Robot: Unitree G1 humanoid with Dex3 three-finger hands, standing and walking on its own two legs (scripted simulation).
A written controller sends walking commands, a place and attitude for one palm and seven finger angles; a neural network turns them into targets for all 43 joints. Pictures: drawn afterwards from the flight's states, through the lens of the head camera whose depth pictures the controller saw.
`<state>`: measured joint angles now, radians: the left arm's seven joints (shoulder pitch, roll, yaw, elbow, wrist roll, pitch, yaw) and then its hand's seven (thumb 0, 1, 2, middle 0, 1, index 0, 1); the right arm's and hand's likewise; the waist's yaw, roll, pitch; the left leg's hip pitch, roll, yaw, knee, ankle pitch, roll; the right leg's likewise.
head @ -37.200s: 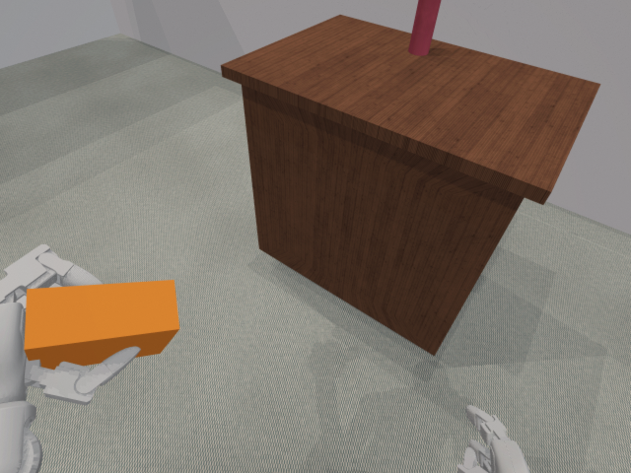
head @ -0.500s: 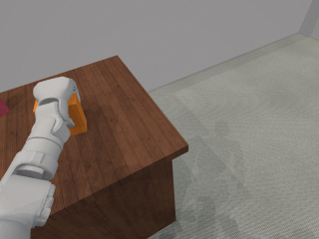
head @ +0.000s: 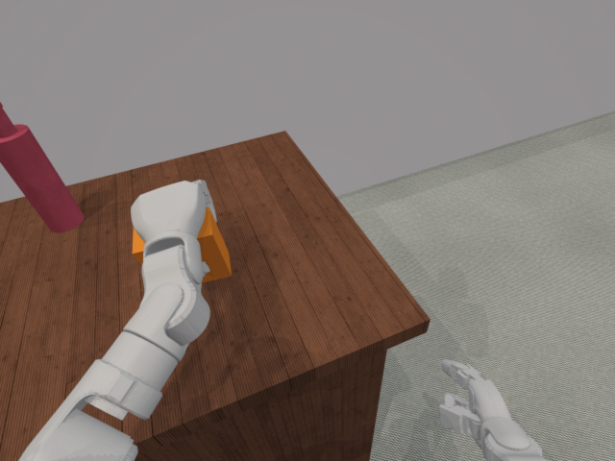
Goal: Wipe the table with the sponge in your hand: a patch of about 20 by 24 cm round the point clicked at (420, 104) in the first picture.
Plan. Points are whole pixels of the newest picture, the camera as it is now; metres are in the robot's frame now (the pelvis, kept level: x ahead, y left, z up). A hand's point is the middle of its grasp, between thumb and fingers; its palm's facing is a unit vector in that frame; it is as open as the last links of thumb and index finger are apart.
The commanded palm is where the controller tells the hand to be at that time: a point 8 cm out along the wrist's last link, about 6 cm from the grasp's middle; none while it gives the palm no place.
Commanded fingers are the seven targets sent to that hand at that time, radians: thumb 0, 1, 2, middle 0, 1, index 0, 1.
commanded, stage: wipe back along the third lane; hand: left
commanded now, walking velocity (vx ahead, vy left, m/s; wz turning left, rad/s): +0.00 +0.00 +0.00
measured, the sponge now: (190, 259) +0.36 +0.22 +0.09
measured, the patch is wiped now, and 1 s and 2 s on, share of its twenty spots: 1.00 1.00 1.00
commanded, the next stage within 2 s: slide back across to the middle lane in 1.00 s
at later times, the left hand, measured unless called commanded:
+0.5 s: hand (207, 269) +0.30 +0.16 +0.14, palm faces +0.26 -0.29 -0.92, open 9.3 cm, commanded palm +0.24 +0.16 +0.16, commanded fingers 0.00 0.10 1.30 -1.20 -1.60 -1.20 -1.60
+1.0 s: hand (233, 298) +0.26 +0.12 +0.14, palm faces +0.26 -0.25 -0.93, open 9.3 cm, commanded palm +0.20 +0.12 +0.16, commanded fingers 0.00 0.10 1.30 -1.20 -1.60 -1.20 -1.60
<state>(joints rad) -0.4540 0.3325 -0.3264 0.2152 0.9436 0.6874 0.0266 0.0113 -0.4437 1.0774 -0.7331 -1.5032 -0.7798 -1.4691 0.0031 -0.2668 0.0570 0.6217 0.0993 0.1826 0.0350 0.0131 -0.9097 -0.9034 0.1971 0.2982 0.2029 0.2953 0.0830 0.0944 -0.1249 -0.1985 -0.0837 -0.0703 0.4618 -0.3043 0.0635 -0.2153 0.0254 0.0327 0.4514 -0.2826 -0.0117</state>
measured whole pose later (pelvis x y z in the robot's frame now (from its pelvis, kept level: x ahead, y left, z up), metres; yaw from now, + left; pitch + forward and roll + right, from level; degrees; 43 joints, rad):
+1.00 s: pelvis -0.03 -0.06 -0.01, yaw -4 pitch -2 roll +1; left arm -0.03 0.34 -0.25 -0.29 0.87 0.68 0.09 0.02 -0.43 1.07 -0.67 -1.52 -0.80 -1.42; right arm 0.04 -0.28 0.05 0.57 0.10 0.24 0.02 0.02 -0.91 -0.90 0.20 0.30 0.20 0.30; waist 0.07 0.11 -0.08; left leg -0.17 -0.01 -0.03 0.51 -0.32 -0.01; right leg -0.22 0.10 0.02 0.54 -0.29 -0.09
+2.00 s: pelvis -0.02 -0.06 -0.01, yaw -5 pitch +0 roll +1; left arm 0.28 0.54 0.04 -0.46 0.75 0.52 -0.02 -0.02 -0.47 1.07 -0.75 -1.45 -0.86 -1.36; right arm 0.05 -0.28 0.04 0.61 0.06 0.09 -0.06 0.02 -0.91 -0.90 0.20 0.30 0.20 0.30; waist 0.13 0.13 -0.07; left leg -0.18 -0.02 -0.09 0.53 -0.34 0.01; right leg -0.24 0.11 0.05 0.56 -0.30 -0.09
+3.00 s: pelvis -0.04 -0.05 +0.00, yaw -4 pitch +0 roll +1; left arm -0.35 0.54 -0.07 0.27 0.91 0.48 -0.12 -0.01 -0.50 1.08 -0.79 -1.42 -0.87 -1.37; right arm 0.11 -0.31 0.07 0.67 0.07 0.07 -0.07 0.01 -0.91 -0.90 0.20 0.30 0.21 0.30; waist 0.06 0.10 -0.06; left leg -0.21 -0.04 -0.11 0.49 -0.29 -0.01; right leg -0.26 0.09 0.03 0.51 -0.25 -0.08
